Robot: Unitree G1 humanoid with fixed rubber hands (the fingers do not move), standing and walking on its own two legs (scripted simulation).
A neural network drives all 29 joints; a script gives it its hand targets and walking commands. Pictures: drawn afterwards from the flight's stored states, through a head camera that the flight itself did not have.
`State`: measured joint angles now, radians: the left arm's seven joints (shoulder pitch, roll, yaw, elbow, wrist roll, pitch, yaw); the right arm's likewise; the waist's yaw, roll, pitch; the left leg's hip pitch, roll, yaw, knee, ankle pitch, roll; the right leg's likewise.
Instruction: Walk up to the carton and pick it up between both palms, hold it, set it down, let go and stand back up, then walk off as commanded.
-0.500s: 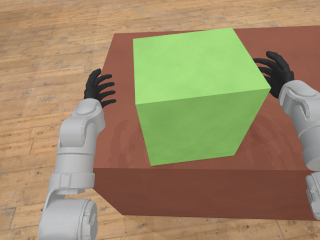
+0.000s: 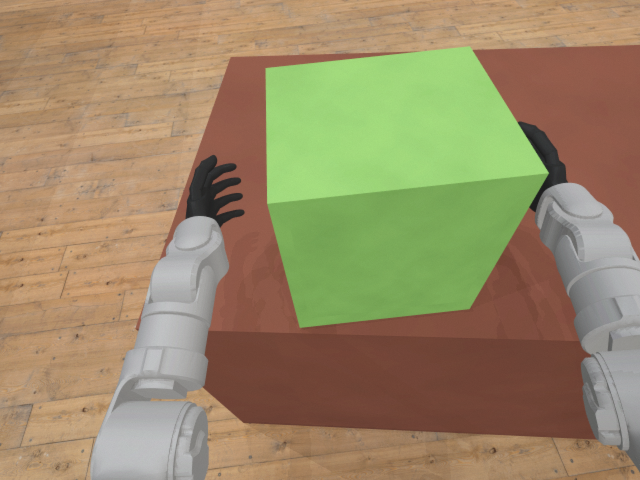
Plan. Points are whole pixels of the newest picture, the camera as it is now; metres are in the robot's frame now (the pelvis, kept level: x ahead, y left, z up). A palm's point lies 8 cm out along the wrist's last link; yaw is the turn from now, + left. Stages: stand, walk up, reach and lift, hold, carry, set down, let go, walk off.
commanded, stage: reach and lift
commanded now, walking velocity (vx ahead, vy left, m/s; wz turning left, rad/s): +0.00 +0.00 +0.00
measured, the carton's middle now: (377, 199) +0.46 +0.01 +0.08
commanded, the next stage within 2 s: none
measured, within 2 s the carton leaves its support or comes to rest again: neither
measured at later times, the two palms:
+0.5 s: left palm (233, 222) +0.40 +0.19 +0.09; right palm (513, 191) +0.47 -0.16 +0.10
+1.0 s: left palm (242, 216) +0.41 +0.18 +0.09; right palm (509, 195) +0.47 -0.15 +0.09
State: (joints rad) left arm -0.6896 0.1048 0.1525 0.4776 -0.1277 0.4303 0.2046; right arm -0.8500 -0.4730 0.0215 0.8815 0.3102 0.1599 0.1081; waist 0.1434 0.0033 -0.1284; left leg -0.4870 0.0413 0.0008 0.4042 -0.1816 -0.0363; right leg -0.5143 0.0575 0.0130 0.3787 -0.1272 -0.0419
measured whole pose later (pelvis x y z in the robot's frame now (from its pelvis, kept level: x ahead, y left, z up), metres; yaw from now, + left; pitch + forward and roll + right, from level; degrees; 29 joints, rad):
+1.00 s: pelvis +0.00 -0.01 +0.00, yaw +0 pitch +18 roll +0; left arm -0.77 -0.01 0.24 0.69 -0.01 0.16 0.23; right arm -0.92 -0.29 -0.02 1.02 0.23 0.03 -0.01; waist 0.12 0.00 -0.16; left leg -0.53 0.05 0.00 0.37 -0.15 -0.05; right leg -0.55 0.07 0.01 0.34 -0.09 -0.05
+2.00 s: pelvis +0.01 +0.00 +0.01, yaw +1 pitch +13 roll +0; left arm -0.65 -0.12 0.37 0.62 0.21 0.11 0.16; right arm -0.83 -0.18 -0.29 1.11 -0.11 -0.17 0.07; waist 0.09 -0.02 -0.13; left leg -0.38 0.04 0.00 0.32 -0.15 -0.04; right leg -0.40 0.05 -0.03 0.29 -0.11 -0.05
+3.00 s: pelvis +0.00 +0.00 +0.01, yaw +4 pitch +3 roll +0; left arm -0.71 0.00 0.29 0.51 0.17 0.38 0.14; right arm -0.86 -0.16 -0.19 1.00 0.07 0.02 0.00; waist 0.00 -0.06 -0.11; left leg -0.22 0.03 -0.02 0.33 -0.16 -0.03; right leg -0.22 0.02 -0.09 0.29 -0.13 -0.04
